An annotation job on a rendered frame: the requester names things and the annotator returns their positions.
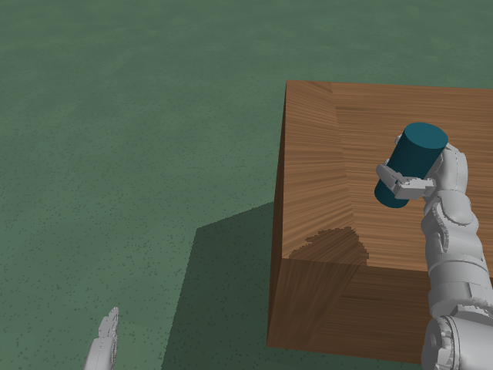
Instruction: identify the can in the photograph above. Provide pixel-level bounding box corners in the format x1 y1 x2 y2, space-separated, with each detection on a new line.
374 123 448 208

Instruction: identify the left robot hand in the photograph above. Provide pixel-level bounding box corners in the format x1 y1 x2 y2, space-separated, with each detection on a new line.
82 307 119 370

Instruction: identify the right robot hand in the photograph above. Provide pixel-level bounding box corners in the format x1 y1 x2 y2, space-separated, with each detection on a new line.
376 134 468 203

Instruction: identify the right robot arm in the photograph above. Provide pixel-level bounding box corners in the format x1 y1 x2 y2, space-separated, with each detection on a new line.
421 190 493 370

